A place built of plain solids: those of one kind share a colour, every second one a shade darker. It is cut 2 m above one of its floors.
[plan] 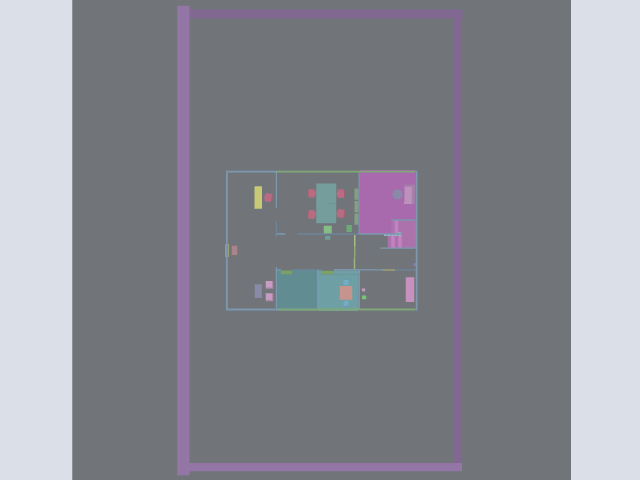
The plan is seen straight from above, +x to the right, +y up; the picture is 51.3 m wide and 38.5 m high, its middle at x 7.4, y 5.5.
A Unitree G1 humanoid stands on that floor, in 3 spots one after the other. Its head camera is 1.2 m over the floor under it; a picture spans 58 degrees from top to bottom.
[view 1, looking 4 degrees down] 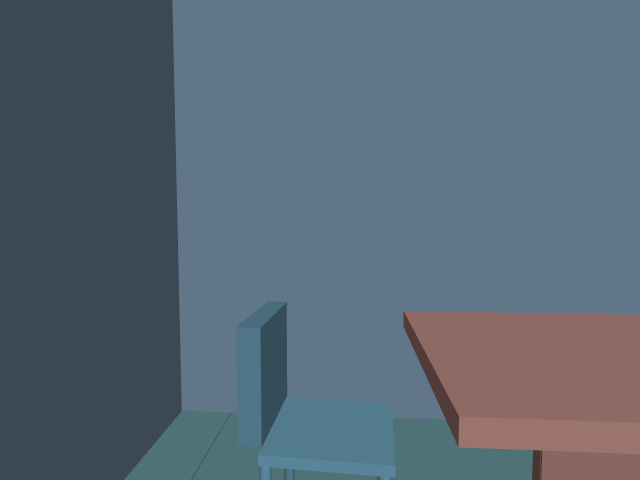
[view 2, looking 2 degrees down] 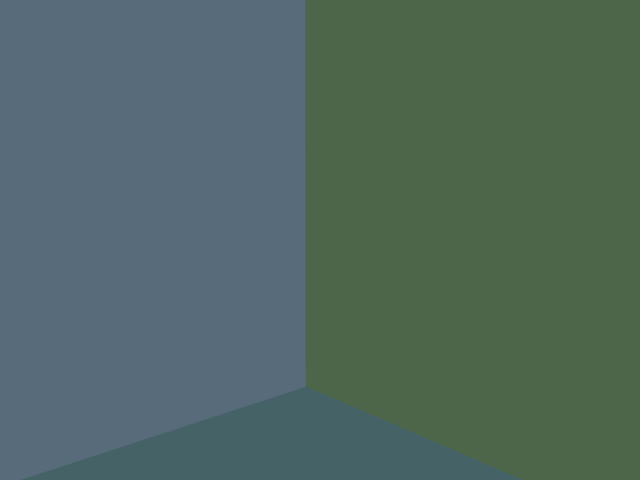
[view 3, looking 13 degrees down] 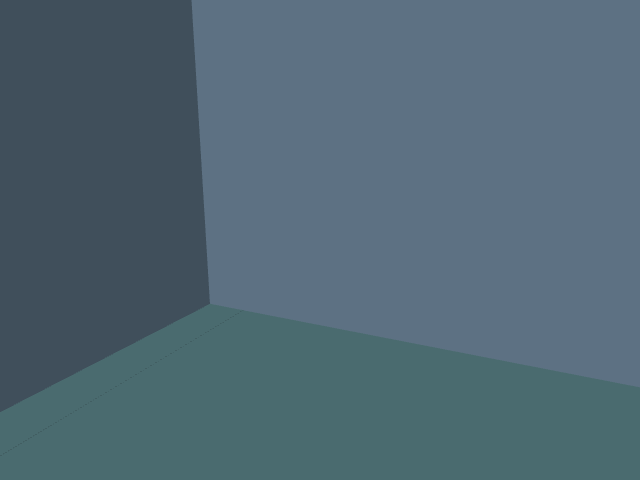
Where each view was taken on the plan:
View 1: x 8.03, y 2.04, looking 4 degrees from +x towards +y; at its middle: wall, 2.46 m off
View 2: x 4.73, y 2.04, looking -42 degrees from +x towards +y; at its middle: glazing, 3.06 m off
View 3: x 4.73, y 1.00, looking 25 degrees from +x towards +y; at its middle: wall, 2.75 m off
